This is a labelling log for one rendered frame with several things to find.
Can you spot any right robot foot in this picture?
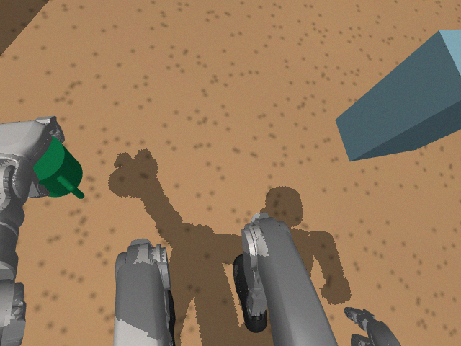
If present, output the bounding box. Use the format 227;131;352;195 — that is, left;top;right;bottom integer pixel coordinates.
233;254;267;333

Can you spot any left robot hand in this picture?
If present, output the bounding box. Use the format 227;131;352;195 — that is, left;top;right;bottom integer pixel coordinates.
0;115;65;198

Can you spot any right robot hand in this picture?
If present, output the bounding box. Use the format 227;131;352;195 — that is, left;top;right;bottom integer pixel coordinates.
344;307;401;346

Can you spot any left robot arm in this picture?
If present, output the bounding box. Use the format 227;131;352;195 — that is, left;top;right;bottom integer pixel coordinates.
0;154;34;346

